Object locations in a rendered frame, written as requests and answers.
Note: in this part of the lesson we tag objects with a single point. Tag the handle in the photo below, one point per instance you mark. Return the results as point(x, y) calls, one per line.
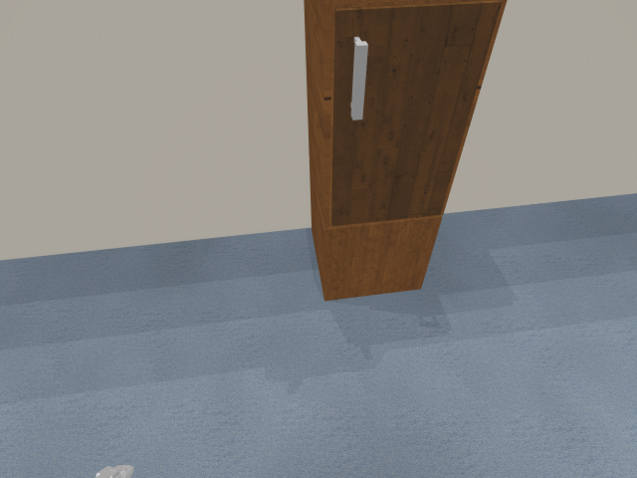
point(359, 76)

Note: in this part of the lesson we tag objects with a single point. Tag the cupboard door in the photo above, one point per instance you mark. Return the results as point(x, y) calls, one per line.
point(424, 63)

